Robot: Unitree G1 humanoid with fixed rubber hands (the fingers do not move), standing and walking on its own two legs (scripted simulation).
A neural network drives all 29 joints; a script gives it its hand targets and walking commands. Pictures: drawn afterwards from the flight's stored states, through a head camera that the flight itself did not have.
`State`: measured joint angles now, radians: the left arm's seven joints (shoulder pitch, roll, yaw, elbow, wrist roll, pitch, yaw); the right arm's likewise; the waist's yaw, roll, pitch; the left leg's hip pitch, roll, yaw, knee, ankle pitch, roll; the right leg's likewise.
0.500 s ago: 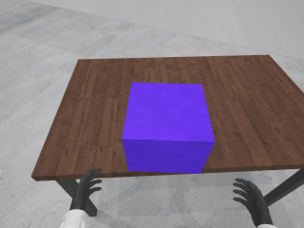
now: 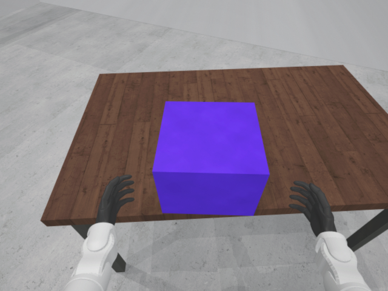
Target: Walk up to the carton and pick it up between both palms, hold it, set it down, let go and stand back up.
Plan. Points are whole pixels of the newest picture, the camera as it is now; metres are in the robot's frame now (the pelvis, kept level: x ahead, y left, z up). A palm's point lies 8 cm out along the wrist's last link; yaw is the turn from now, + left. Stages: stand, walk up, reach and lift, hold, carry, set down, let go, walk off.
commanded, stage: reach and lift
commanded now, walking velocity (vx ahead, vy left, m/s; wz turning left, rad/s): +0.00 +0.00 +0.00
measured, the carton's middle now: (208, 157) +0.45 +0.00 -0.03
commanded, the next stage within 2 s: none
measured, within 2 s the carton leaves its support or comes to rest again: neither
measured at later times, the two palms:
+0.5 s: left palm (111, 167) +0.34 +0.21 +0.07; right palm (321, 171) +0.35 -0.23 +0.07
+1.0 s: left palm (114, 129) +0.41 +0.21 +0.11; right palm (318, 126) +0.42 -0.23 +0.12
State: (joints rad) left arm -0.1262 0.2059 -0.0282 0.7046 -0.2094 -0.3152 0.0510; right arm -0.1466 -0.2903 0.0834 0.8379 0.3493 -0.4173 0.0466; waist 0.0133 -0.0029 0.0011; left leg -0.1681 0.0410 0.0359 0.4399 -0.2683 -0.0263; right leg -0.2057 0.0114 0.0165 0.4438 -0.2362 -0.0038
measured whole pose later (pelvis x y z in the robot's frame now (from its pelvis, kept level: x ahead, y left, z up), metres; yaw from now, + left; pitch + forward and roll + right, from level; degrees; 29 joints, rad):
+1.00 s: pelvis -0.01 +0.00 +0.00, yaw -1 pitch +11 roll -1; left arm -0.83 0.29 -0.01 0.93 -0.22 0.08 0.06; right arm -0.88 -0.44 0.13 1.11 0.46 -0.04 0.03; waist 0.04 0.00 -0.13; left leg -0.41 0.06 0.03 0.44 -0.22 -0.03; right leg -0.41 0.03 0.02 0.36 -0.14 0.00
